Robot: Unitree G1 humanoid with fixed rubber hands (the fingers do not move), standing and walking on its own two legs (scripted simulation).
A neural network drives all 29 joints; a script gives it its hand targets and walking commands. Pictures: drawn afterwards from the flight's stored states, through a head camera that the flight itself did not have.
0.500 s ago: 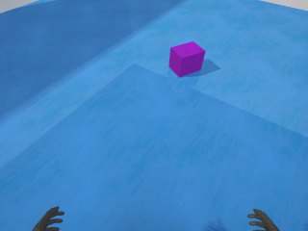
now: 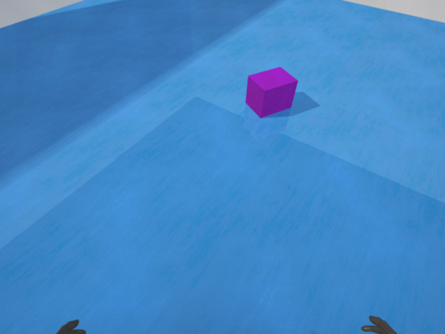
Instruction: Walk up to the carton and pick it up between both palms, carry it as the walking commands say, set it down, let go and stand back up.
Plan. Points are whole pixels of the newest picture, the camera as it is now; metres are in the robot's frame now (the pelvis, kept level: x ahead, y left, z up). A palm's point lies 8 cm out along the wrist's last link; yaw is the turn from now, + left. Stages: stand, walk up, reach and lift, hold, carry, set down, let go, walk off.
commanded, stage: stand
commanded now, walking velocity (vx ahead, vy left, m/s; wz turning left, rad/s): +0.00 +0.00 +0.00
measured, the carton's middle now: (270, 92) +1.76 -0.37 -0.66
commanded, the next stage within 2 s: walk up in 1.08 s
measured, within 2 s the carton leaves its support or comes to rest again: neither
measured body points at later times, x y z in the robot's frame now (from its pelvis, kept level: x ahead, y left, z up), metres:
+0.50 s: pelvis +0.00 +0.00 +0.00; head +0.01 +0.00 +0.45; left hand +0.10 +0.31 -0.12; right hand +0.10 -0.32 -0.12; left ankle -0.01 +0.12 -0.74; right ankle +0.00 -0.13 -0.74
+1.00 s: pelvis +0.00 +0.00 +0.00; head +0.01 +0.00 +0.45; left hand +0.11 +0.32 -0.12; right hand +0.10 -0.32 -0.12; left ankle -0.01 +0.12 -0.74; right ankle +0.00 -0.13 -0.74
